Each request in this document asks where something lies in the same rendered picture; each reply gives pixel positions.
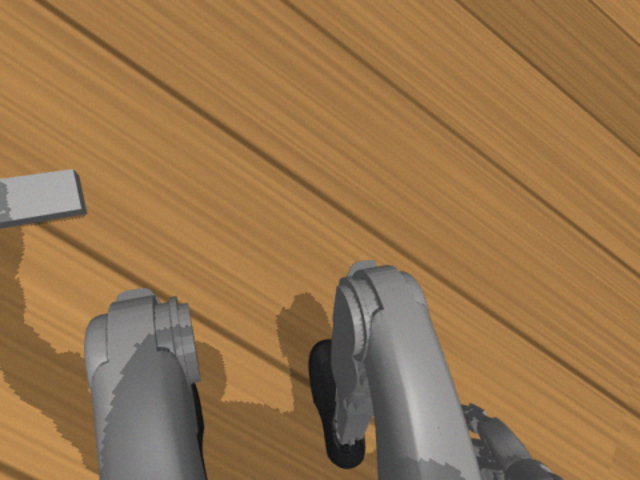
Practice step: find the right robot foot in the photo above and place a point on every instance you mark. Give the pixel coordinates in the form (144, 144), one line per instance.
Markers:
(323, 389)

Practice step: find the small box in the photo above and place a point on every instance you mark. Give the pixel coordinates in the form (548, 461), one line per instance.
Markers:
(40, 197)

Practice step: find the left robot foot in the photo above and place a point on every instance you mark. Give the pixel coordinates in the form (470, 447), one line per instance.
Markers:
(200, 422)

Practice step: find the right robot hand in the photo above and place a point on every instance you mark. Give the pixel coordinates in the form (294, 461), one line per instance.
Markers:
(498, 448)

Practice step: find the right robot arm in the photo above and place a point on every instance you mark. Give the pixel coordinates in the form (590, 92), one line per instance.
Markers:
(529, 469)

